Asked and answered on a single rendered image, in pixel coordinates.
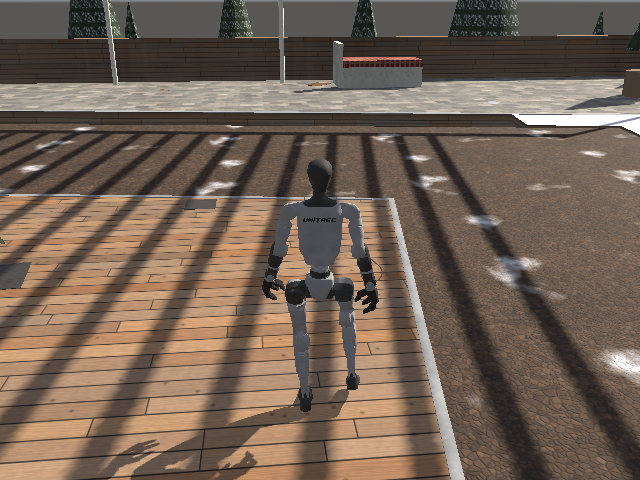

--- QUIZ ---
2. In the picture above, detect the robot left upper arm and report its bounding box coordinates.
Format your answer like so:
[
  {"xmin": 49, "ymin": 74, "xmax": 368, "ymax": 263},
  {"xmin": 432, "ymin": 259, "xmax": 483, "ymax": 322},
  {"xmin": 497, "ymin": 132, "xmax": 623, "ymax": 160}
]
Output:
[{"xmin": 272, "ymin": 202, "xmax": 299, "ymax": 257}]

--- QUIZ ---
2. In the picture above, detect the robot left hand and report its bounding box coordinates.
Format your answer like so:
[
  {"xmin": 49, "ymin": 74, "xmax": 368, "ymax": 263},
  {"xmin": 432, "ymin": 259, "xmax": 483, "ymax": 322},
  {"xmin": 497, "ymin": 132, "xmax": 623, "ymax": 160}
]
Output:
[{"xmin": 262, "ymin": 279, "xmax": 285, "ymax": 300}]

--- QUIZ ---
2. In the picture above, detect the robot right hand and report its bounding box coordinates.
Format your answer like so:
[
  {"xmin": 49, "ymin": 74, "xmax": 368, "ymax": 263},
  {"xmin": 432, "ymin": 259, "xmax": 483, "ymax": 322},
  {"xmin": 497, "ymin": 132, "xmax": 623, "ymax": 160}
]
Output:
[{"xmin": 355, "ymin": 287, "xmax": 379, "ymax": 314}]

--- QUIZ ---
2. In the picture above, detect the robot left thigh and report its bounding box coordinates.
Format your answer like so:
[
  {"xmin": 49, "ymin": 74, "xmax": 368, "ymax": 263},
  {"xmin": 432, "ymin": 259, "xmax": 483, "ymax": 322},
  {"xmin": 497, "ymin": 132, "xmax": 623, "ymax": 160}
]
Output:
[{"xmin": 285, "ymin": 279, "xmax": 310, "ymax": 352}]

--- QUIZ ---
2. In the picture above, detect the robot right upper arm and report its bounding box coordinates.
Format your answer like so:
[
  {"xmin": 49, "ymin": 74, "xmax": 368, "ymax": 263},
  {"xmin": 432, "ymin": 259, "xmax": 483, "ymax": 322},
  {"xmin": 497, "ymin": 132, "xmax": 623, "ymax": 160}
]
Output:
[{"xmin": 341, "ymin": 202, "xmax": 367, "ymax": 259}]

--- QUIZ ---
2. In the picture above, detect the right robot forearm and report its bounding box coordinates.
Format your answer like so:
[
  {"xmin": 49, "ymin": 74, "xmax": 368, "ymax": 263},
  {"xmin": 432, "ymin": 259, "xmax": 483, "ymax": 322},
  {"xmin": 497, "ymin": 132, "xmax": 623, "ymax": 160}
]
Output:
[{"xmin": 357, "ymin": 243, "xmax": 377, "ymax": 291}]

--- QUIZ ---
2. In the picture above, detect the left robot forearm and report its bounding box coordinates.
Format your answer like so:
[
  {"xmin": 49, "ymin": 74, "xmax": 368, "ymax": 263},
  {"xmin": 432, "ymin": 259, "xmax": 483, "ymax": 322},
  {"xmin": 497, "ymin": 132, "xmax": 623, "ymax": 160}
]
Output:
[{"xmin": 264, "ymin": 241, "xmax": 283, "ymax": 282}]

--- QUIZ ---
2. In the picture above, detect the right robot foot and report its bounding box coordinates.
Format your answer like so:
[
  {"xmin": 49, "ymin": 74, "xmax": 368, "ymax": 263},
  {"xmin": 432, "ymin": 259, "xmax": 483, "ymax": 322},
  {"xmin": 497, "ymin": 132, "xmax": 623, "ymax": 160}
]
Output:
[{"xmin": 346, "ymin": 373, "xmax": 360, "ymax": 390}]

